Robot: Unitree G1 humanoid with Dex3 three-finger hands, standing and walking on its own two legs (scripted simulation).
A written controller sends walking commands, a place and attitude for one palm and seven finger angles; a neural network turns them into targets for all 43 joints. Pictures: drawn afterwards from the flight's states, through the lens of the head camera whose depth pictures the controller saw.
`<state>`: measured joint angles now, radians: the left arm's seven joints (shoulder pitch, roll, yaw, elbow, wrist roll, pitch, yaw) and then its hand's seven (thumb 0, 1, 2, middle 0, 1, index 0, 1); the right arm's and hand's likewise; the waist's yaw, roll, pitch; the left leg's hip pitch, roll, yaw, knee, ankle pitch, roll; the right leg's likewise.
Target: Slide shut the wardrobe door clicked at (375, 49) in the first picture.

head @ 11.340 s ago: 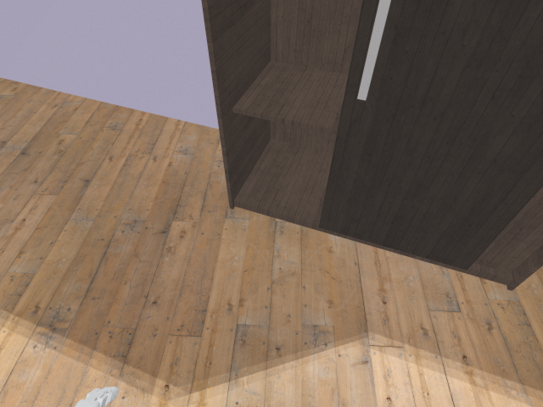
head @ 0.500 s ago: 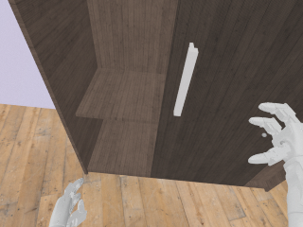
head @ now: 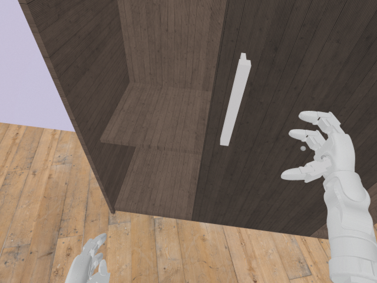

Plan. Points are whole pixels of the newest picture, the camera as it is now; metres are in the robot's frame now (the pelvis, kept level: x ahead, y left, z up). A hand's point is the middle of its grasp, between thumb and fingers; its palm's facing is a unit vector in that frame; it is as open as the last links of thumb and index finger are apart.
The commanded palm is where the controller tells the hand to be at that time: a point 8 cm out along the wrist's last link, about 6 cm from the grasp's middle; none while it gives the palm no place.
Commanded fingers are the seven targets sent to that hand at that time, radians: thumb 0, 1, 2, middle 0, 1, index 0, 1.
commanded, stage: move the hooked fingers beside the handle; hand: right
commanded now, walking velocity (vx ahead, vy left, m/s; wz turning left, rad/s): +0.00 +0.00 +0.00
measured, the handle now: (232, 103) +0.53 -0.08 +0.11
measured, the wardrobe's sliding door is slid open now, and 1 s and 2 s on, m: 0.43 0.43 0.43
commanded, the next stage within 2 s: feel for the door with the fingertips in 1.60 s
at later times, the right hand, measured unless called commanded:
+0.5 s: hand (271, 131) +0.42 -0.16 +0.12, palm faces +0.07 +1.00 -0.01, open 14.0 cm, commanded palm +0.40 -0.21 +0.12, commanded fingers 0.00 0.50 -0.30 0.30 1.20 0.30 1.20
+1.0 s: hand (257, 120) +0.46 -0.14 +0.12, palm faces +0.10 +1.00 -0.02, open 14.0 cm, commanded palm +0.43 -0.18 +0.12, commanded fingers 0.00 0.50 -0.30 0.30 1.20 0.30 1.20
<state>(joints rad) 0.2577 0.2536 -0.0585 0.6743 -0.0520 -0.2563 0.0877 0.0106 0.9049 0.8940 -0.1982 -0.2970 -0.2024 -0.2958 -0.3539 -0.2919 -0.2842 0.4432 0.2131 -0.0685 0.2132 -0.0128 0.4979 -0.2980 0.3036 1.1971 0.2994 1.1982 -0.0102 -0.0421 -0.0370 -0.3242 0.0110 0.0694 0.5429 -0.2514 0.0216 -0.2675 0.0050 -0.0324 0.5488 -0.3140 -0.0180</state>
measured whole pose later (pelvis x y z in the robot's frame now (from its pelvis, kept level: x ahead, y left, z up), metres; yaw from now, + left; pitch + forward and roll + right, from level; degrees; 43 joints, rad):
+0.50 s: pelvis +0.00 +0.00 +0.00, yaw +0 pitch +4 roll +0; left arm 0.29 0.26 -0.04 0.70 -0.04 -0.16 0.05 0.01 0.91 0.89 -0.20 -0.30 -0.20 -0.30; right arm -0.59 -0.24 -0.22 0.73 0.15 -0.12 0.08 -0.01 0.50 -0.30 0.30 1.20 0.30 1.20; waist 0.02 -0.04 -0.04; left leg -0.38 0.01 0.07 0.56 -0.25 0.02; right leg -0.32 0.00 -0.04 0.57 -0.32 -0.02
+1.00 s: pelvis +0.00 +0.00 -0.01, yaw +2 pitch +8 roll +0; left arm 0.39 0.26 -0.01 0.69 -0.01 -0.09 0.00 0.01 0.91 0.89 -0.20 -0.30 -0.20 -0.30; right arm -0.72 -0.26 -0.30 0.93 0.09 -0.27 0.01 -0.01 0.49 -0.30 0.30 1.20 0.30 1.20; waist 0.08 -0.04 -0.06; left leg -0.48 -0.01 0.03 0.61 -0.27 0.03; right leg -0.41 -0.02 -0.07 0.62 -0.35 -0.02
